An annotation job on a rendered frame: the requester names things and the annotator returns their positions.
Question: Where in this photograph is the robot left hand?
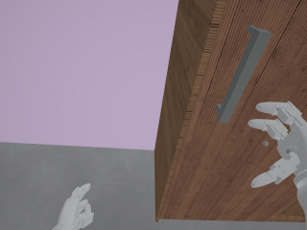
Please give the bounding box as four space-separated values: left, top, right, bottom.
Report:
57 183 94 230

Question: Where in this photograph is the robot right hand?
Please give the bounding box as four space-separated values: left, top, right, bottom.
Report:
248 101 307 188

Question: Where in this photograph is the robot right forearm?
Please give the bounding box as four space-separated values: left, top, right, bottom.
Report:
293 169 307 230

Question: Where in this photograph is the handle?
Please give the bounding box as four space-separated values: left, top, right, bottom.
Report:
216 25 272 124

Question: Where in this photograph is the wardrobe door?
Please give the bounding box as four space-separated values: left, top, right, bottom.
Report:
274 197 305 217
160 0 307 222

